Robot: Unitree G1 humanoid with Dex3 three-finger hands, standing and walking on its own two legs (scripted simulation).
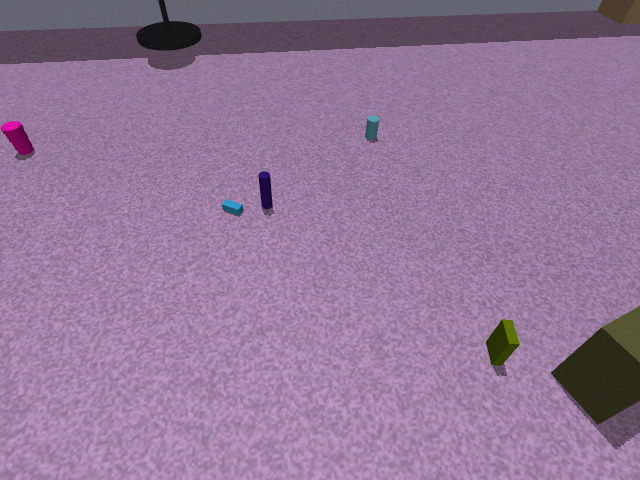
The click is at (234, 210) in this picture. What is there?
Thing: small box
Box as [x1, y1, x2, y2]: [222, 199, 242, 215]
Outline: 226,199 222,203 222,208 224,210 238,215 242,211 242,205
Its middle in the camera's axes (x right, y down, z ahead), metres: -0.39 -0.19 +1.80
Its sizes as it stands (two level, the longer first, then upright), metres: 0.087 0.039 0.037
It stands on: the floor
